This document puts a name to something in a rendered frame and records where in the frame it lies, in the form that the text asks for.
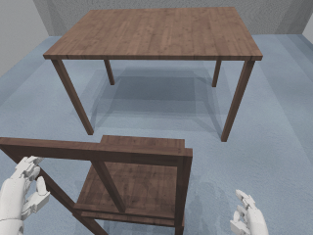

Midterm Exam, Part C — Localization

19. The right robot hand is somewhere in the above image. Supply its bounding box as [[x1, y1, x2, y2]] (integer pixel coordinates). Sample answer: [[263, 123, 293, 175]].
[[230, 189, 269, 235]]

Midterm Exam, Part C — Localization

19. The table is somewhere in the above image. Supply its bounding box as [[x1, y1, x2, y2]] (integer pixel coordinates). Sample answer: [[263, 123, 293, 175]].
[[43, 6, 263, 142]]

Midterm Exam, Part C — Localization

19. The robot left forearm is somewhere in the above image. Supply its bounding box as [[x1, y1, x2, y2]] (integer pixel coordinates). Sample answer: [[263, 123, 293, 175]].
[[0, 218, 24, 235]]

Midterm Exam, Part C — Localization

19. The left robot hand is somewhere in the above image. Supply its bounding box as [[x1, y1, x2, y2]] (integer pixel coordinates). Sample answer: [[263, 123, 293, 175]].
[[0, 156, 51, 221]]

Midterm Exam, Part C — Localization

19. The chair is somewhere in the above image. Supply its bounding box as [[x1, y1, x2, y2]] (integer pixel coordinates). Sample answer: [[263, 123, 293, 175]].
[[0, 134, 193, 235]]

